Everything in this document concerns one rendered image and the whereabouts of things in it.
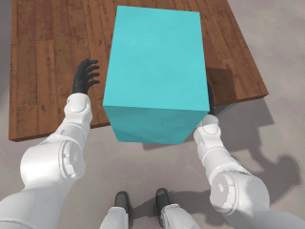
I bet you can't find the robot right upper arm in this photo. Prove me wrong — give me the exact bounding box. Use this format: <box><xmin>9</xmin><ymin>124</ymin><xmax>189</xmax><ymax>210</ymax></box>
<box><xmin>210</xmin><ymin>171</ymin><xmax>305</xmax><ymax>229</ymax></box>

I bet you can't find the robot thigh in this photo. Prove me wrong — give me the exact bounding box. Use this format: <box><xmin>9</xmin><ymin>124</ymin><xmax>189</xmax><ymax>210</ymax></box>
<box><xmin>99</xmin><ymin>210</ymin><xmax>129</xmax><ymax>229</ymax></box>
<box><xmin>162</xmin><ymin>207</ymin><xmax>201</xmax><ymax>229</ymax></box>

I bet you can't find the right robot thigh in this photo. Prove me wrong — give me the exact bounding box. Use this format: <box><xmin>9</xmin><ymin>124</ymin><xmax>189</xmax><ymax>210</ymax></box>
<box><xmin>162</xmin><ymin>207</ymin><xmax>201</xmax><ymax>229</ymax></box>

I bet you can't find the carton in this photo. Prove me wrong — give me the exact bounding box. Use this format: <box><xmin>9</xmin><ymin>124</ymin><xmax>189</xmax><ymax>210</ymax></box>
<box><xmin>102</xmin><ymin>6</ymin><xmax>210</xmax><ymax>145</ymax></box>

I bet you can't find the robot left hand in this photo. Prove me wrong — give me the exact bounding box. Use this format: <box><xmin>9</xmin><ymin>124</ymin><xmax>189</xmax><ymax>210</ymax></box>
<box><xmin>71</xmin><ymin>58</ymin><xmax>100</xmax><ymax>94</ymax></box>

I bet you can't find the robot right hand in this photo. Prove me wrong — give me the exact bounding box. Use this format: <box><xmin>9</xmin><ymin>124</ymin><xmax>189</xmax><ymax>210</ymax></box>
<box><xmin>207</xmin><ymin>81</ymin><xmax>214</xmax><ymax>116</ymax></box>

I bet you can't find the right robot forearm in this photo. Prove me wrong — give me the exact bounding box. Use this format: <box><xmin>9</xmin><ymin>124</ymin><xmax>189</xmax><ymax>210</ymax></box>
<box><xmin>193</xmin><ymin>114</ymin><xmax>270</xmax><ymax>203</ymax></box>

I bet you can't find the robot left upper arm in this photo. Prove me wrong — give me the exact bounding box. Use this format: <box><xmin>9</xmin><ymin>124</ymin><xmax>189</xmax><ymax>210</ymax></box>
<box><xmin>0</xmin><ymin>139</ymin><xmax>86</xmax><ymax>229</ymax></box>

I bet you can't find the left robot thigh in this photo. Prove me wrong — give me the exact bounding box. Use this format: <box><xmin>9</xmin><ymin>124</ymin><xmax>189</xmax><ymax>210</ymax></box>
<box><xmin>99</xmin><ymin>210</ymin><xmax>129</xmax><ymax>229</ymax></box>

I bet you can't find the table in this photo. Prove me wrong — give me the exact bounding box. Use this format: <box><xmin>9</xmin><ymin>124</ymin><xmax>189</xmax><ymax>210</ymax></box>
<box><xmin>9</xmin><ymin>0</ymin><xmax>269</xmax><ymax>142</ymax></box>

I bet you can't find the left robot forearm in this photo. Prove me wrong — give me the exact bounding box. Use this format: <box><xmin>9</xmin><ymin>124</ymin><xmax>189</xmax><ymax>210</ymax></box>
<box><xmin>20</xmin><ymin>93</ymin><xmax>93</xmax><ymax>184</ymax></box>

